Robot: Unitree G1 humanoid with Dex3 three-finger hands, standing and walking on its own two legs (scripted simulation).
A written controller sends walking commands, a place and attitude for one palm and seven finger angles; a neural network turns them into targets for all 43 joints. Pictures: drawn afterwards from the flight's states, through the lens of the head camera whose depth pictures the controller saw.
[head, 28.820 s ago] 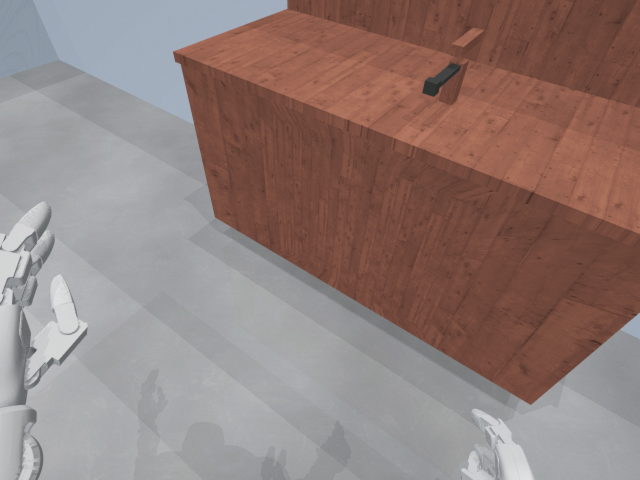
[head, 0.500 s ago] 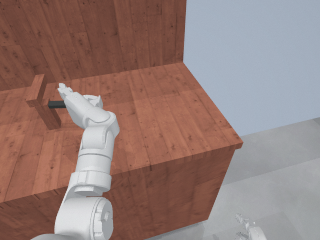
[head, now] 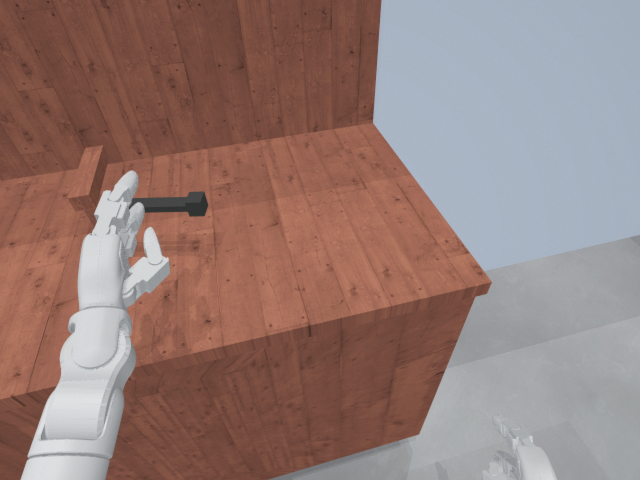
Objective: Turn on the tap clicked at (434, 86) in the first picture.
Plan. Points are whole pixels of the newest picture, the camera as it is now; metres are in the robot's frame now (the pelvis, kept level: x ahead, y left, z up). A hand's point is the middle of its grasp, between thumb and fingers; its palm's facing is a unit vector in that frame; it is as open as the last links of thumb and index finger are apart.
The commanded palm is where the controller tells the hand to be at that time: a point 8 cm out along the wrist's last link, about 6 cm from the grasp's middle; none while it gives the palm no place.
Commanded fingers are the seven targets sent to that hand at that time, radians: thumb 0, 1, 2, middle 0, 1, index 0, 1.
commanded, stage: draw the hand back beside the body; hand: left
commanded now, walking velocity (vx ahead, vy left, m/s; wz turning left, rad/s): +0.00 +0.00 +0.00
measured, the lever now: (196, 204) +0.47 +0.26 +0.09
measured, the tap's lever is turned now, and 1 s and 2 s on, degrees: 75 75 75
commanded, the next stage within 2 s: step back with the hand held close in 1.02 s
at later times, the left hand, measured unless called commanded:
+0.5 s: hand (112, 295) +0.24 +0.25 +0.16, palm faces +0.36 -0.89 -0.27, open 7.5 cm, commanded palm +0.20 +0.29 +0.17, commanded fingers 0.00 0.90 0.90 -0.20 -0.30 -0.20 -0.30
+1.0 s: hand (77, 326) +0.21 +0.27 +0.15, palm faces +0.43 -0.85 -0.31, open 7.4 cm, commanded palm +0.16 +0.31 +0.17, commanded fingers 0.00 0.90 0.90 -0.20 -0.30 -0.20 -0.30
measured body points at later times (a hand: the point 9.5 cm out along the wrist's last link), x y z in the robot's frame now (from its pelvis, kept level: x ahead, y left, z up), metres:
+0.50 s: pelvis +0.01 +0.03 +0.00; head -0.02 +0.01 +0.45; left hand +0.22 +0.30 +0.18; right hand +0.20 -0.19 -0.08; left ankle +0.02 +0.14 -0.74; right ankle +0.00 -0.07 -0.74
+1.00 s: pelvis +0.01 +0.03 +0.00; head -0.02 +0.01 +0.45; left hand +0.18 +0.32 +0.17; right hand +0.21 -0.18 -0.08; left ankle +0.02 +0.14 -0.74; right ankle +0.00 -0.07 -0.74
